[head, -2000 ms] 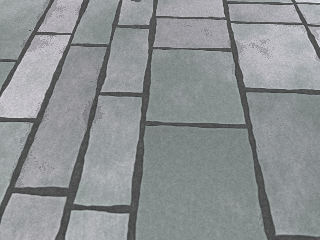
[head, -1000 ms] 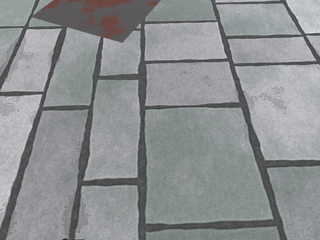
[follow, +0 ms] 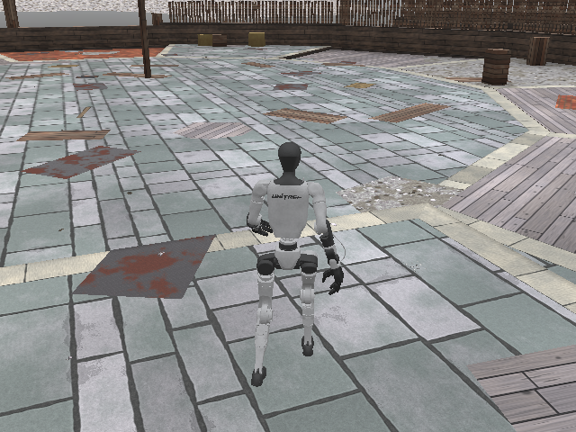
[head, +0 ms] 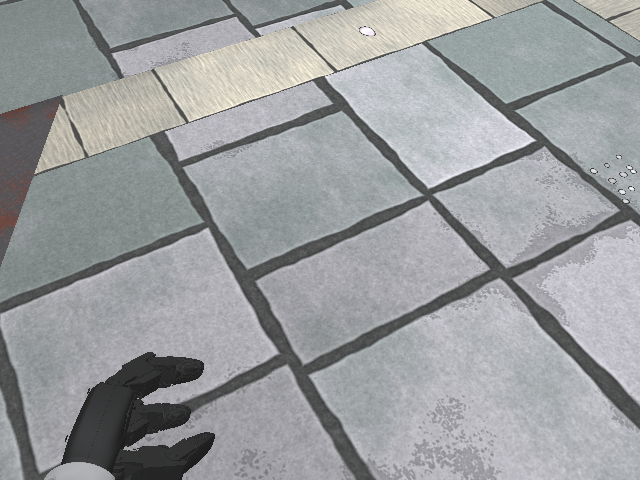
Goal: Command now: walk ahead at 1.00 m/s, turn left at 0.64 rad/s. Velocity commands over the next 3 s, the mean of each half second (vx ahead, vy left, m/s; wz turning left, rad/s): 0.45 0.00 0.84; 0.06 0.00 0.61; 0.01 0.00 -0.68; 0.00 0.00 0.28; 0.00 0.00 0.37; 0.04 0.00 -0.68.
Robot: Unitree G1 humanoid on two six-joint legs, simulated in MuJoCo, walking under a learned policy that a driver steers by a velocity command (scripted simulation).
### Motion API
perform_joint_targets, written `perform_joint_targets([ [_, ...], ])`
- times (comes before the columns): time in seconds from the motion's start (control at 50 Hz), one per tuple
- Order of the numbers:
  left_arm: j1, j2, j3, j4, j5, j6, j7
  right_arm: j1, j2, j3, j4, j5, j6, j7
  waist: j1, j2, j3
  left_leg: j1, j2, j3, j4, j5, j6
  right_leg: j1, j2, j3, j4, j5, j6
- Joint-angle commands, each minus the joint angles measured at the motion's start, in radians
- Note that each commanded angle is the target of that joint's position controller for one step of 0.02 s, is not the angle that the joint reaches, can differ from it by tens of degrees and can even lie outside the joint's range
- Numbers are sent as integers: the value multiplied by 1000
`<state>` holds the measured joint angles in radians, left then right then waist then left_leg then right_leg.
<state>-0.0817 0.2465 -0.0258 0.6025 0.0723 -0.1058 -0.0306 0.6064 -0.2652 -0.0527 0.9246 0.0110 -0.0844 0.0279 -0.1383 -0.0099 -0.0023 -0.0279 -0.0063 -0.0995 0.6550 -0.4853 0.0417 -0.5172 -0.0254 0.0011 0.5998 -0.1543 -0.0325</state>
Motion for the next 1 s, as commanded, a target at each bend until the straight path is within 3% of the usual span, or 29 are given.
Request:
perform_joint_targets([
  [0.02,504,292,117,67,1,20,42,-112,-89,-8,-176,19,-10,-15,273,-211,-333,-754,-2,16,731,76,76,843,-449,817,-351,-685,-134],
  [0.04,415,200,96,67,-11,16,41,-205,-110,-16,-180,2,4,-16,237,-113,-138,-798,50,29,722,162,68,706,-398,618,-339,-483,-130],
  [0.06,370,141,83,74,-16,8,35,-241,-98,-15,-174,-8,14,-12,211,-52,-50,-772,76,37,672,194,50,597,-353,439,-315,-133,-126],
  [0.12,364,82,68,113,-45,-13,28,-219,-53,-22,-168,-34,67,-5,118,-89,8,-675,95,59,582,126,2,449,-291,119,-270,569,-90],
  [0.14,362,84,69,124,-56,-20,28,-258,-43,-22,-192,-38,76,0,110,-103,18,-693,88,73,558,152,-3,444,-286,70,-282,651,-90],
  [0.16,214,88,86,88,-93,-18,42,-289,-34,-25,-231,60,64,-14,87,-169,30,-746,126,34,509,191,-13,452,-267,19,-309,581,-88],
  [0.18,169,93,86,76,-98,-15,54,-345,-33,-15,-255,61,57,-13,88,-151,47,-734,126,60,410,253,-20,407,-264,-24,-339,558,-84],
  [0.2,142,112,91,75,-93,-9,69,-379,-33,-11,-273,38,49,-4,85,-113,58,-665,113,97,275,348,-26,351,-234,-90,-352,535,-75],
  [0.26,179,191,115,93,-90,6,98,-350,-47,-19,-263,5,38,36,82,-83,-26,-377,3,210,31,607,-17,322,-163,-215,-252,620,-36],
  [0.32,166,247,134,77,-126,20,86,-202,-168,-70,-251,9,60,43,-15,-91,-120,-139,-67,222,7,536,65,348,-187,-201,37,807,-10],
  [0.34,156,229,129,68,-127,20,74,-83,-228,-101,-227,7,68,31,-82,-42,-168,41,-80,196,-42,597,105,272,-162,-194,261,671,19],
  [0.36,215,129,102,83,-101,19,55,-113,-253,-104,-220,18,70,8,-37,155,-82,118,-29,92,-130,761,141,105,-40,-180,548,-179,70],
  [0.38,390,55,75,59,-57,15,39,-265,-338,-97,-309,-27,57,0,141,372,-140,241,191,-354,-57,1282,320,-148,105,-80,945,-604,117],
  [0.4,446,182,84,32,-70,3,29,-287,-339,-97,-384,-49,44,15,102,277,-448,369,342,-677,-222,995,456,-193,116,146,1040,-519,106],
  [0.42,339,252,97,12,-86,3,29,-350,-304,-93,-412,-25,42,24,88,114,-384,284,305,-662,-297,678,410,-212,81,172,965,-414,82],
  [0.46,244,228,97,2,-63,26,56,-430,-231,-71,-423,17,46,12,141,-51,-184,9,208,-542,-324,517,309,-196,29,168,799,-309,81],
  [0.5,244,225,103,2,-56,52,62,-466,-226,-72,-432,1,59,-6,176,-14,-128,-173,139,-426,-326,673,274,-87,20,166,659,-298,89],
  [0.56,214,146,88,3,-50,55,64,-449,-233,-79,-422,4,81,-42,169,-9,-154,-230,75,-334,-268,893,237,-38,53,135,456,-235,119],
  [0.64,158,125,87,0,-69,73,64,-466,-233,-81,-438,18,126,-76,149,59,-180,-232,36,-371,-260,614,167,-21,92,156,294,-83,135],
  [0.74,84,134,101,-16,-72,58,53,-456,-208,-79,-448,10,141,-72,109,167,-107,-240,14,-471,-248,386,134,51,114,178,80,-72,112],
  [0.8,176,157,117,23,-70,41,38,-481,-171,-64,-455,7,139,-67,138,198,-147,-202,15,-466,-147,438,101,214,73,150,-136,47,77],
  [0.82,178,162,119,26,-60,41,35,-440,-128,-47,-441,6,137,-64,123,141,-156,-239,-25,-419,-73,302,70,312,7,175,-215,163,39],
  [0.84,130,192,116,-11,-37,49,35,-346,-61,-22,-419,-11,134,-58,70,-71,-175,-322,-127,-289,125,-45,16,410,-193,379,-253,313,-48],
  [0.86,154,217,121,-4,1,57,35,-359,-128,-38,-440,-8,123,-55,69,-263,-102,-442,-207,-164,293,-213,-52,334,-316,608,-323,344,-229],
  [0.88,134,164,108,-14,-12,54,35,-347,-184,-52,-415,-17,112,-57,67,-210,-96,-433,-131,-192,408,-138,-97,274,-327,689,-327,206,-270],
  [0.9,102,105,86,-20,-36,56,33,-364,-197,-53,-383,-23,115,-54,73,-117,-74,-405,-86,-170,406,-56,-121,248,-250,563,-303,83,-216],
  [0.92,101,99,80,-19,-56,66,30,-378,-165,-48,-363,-34,121,-53,78,-79,-66,-392,-60,-100,370,-21,-141,244,-169,490,-300,-33,-158],
  [0.96,131,206,116,-21,-88,95,32,-435,-132,-41,-380,-30,114,-50,110,-99,-1,-419,-59,0,282,11,-150,231,-90,465,-293,-24,-124],
  [1.0,209,242,138,-18,-86,116,39,-483,-104,-33,-383,-13,104,-52,150,-132,-21,-394,-88,31,181,-1,-140,283,-58,462,-286,-6,-118],
])
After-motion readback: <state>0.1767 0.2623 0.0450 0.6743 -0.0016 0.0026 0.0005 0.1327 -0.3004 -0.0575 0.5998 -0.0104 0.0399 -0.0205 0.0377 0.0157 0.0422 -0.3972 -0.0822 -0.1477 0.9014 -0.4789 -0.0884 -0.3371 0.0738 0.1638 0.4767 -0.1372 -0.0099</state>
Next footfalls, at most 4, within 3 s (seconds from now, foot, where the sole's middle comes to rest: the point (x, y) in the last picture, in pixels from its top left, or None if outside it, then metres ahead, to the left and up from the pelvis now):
0.36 left None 0.45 0.12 -0.75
0.84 right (296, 418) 0.61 0.00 -0.75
1.18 left None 0.39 0.11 -0.75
1.60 right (353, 426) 0.57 -0.11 -0.75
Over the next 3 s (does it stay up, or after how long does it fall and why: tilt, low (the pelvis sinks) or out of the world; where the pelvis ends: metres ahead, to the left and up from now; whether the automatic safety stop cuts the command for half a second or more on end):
stays up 0.57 0.01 0.03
